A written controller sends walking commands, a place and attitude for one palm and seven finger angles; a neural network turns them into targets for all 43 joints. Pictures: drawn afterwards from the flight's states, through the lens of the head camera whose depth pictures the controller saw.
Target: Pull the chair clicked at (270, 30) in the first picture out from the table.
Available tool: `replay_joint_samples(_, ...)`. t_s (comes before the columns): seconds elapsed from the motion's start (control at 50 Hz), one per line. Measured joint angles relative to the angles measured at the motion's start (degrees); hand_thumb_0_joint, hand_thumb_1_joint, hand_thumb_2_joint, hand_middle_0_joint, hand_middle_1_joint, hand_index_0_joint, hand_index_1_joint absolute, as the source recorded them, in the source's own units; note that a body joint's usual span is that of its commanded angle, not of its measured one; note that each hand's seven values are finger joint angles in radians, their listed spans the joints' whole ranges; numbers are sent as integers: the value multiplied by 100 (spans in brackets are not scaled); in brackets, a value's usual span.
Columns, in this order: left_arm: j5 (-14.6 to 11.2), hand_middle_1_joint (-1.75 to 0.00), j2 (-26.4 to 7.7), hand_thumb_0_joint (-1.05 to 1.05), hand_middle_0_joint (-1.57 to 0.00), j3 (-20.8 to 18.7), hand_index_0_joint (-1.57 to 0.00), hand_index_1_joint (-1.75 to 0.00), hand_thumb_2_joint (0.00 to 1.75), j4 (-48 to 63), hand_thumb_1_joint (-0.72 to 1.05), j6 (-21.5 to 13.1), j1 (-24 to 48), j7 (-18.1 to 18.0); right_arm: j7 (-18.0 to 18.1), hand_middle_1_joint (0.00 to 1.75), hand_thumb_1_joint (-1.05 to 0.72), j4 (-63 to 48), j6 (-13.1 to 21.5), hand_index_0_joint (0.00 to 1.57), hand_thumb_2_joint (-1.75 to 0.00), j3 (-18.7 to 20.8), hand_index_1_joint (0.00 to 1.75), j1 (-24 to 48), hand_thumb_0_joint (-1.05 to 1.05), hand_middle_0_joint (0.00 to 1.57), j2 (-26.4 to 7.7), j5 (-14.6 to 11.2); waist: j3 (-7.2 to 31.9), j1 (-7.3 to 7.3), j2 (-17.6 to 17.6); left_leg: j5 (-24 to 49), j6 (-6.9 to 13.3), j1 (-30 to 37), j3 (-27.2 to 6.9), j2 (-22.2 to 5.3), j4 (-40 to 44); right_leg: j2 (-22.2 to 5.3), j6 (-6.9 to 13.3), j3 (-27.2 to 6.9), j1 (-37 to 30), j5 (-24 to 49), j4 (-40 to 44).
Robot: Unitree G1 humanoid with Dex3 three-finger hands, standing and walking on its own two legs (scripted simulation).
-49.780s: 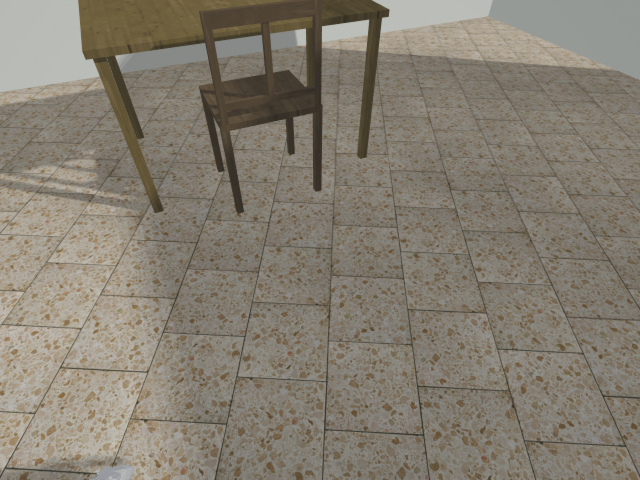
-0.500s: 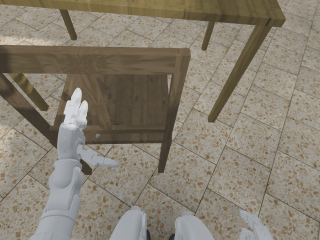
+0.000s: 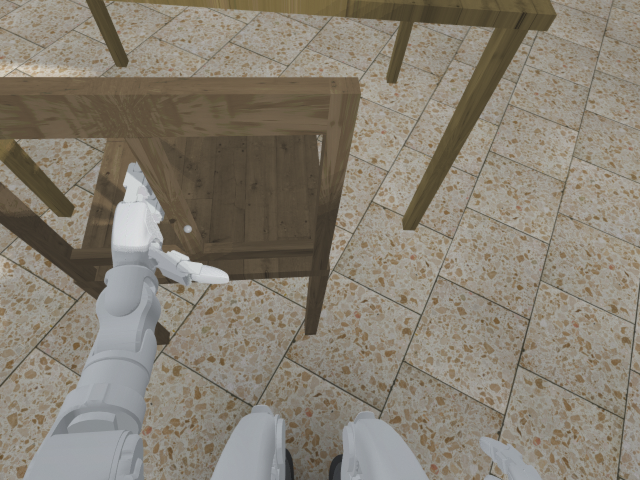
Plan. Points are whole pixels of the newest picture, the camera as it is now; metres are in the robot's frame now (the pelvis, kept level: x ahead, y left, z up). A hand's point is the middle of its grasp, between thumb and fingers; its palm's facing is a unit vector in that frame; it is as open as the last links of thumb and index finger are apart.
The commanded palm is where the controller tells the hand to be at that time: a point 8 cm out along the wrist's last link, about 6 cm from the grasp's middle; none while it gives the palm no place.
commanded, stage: push the fingers through the gap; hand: left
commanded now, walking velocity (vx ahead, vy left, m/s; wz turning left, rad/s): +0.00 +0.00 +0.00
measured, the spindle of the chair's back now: (173, 202) +0.45 +0.19 +0.02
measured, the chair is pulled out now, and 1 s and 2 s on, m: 0.21 0.21 0.24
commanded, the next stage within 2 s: hook a spindle and tug to test in 0.46 s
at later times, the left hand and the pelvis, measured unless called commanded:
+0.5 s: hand (187, 224) +0.42 +0.17 +0.03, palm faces +0.11 -0.99 -0.03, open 16.9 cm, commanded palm +0.39 +0.22 +0.02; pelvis +0.01 -0.01 +0.01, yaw -1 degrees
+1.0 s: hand (189, 225) +0.42 +0.16 +0.02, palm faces +0.10 -0.99 -0.02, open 14.3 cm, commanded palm +0.39 +0.21 +0.02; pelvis +0.00 +0.00 +0.00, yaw +0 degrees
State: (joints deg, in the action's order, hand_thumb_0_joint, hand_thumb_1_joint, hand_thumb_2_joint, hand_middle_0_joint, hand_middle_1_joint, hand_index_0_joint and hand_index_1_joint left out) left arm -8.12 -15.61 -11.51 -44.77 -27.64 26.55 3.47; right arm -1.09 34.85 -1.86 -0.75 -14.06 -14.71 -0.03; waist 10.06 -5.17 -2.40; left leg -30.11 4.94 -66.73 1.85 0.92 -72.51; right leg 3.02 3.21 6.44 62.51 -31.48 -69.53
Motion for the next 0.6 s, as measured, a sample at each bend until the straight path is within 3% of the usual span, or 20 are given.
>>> replay_joint_samples(0.18, 122, -8, 27, -1, -6, -255, -6, -8, 30, -19, -50, -318, 114, -204, -16, 29, -91, 61, -54, 20, -90, 7, 30, -92, 0, 20, 23, 55, -7, -43, 29, -17, -22, 5, 63, -45, 43, 44, 25, -70, 47, -4, 1)
replay_joint_samples(0.36, -45, -8, -49, -1, -6, -262, -6, -8, 30, -208, -50, -130, 29, 65, -39, 29, -91, 24, -168, 20, -90, -2, 30, -153, 0, 20, 38, -11, 0, -35, 10, -17, -54, 93, 60, -56, 127, 63, 54, -79, -27, -5, 72)
replay_joint_samples(0.52, -9, -8, 42, -1, -6, -289, -6, -8, 30, 143, -50, -409, -279, 7, -26, 29, -91, 38, -96, 20, -90, 27, 30, -79, 0, 20, 46, 12, 20, 11, 60, -20, -75, 188, 48, -66, 160, 78, 72, -74, -122, -6, 108)
replay_joint_samples(0.6, -16, -8, -70, -1, -6, -299, -6, -9, 30, -64, -50, -341, -123, 93, -11, 29, -91, 30, -87, 20, -90, 16, 30, 6, 0, 20, 26, -3, 10, 12, 65, -19, -79, 144, 11, -53, 100, 65, 81, -31, -98, -17, 60)
